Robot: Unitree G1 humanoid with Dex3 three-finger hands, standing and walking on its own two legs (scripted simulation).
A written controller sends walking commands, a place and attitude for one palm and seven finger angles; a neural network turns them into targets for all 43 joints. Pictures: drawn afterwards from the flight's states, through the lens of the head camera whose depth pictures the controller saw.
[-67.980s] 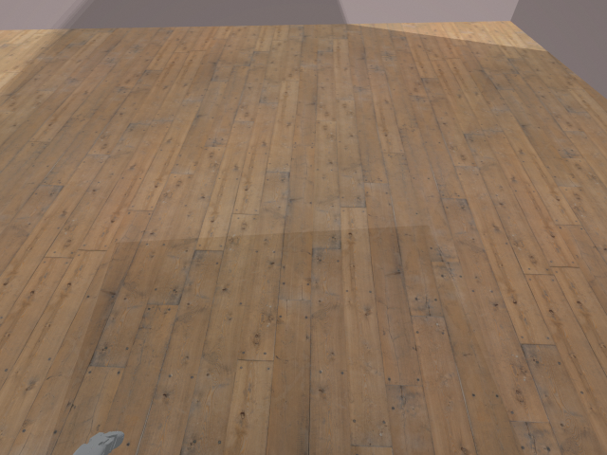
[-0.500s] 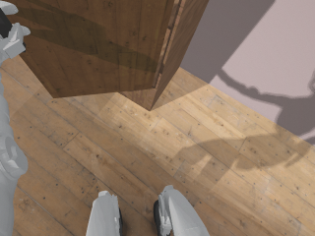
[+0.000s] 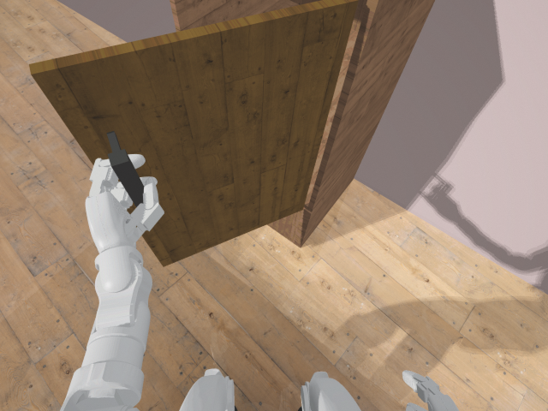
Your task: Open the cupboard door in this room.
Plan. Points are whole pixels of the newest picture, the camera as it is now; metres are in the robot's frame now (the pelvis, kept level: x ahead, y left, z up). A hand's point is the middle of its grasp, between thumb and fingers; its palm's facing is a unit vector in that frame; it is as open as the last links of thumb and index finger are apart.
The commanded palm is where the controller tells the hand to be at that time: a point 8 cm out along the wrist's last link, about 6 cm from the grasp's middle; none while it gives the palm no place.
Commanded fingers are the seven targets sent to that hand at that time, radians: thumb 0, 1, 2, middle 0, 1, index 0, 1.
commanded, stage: pull the door open along its arc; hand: left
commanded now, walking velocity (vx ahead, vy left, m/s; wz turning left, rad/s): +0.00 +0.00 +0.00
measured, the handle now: (130, 175) +0.45 +0.22 +0.04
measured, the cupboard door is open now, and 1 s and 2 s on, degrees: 63 84 86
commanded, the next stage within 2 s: open thumb and fingers to let go in 0.42 s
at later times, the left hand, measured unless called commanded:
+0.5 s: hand (218, 268) +0.30 +0.08 +0.04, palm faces +0.45 -0.89 +0.03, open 6.2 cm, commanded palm +0.26 +0.12 +0.03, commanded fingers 0.00 0.90 0.90 -0.40 -1.35 -0.40 -1.35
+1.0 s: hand (216, 266) +0.31 +0.08 +0.03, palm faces +0.44 -0.90 +0.02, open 11.8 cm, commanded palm +0.26 +0.13 +0.03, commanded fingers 0.00 -0.50 0.30 -0.28 -1.05 -0.28 -1.05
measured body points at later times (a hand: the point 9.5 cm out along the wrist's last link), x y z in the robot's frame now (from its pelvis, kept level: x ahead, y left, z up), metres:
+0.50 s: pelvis -0.01 -0.05 +0.00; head +0.07 -0.05 +0.45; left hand +0.27 +0.12 +0.04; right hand +0.15 -0.27 -0.12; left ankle +0.01 +0.10 -0.65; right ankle +0.00 -0.13 -0.65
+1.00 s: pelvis -0.02 -0.04 +0.00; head +0.06 -0.05 +0.44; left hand +0.28 +0.13 +0.03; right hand +0.15 -0.26 -0.12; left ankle +0.01 +0.10 -0.65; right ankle +0.00 -0.13 -0.65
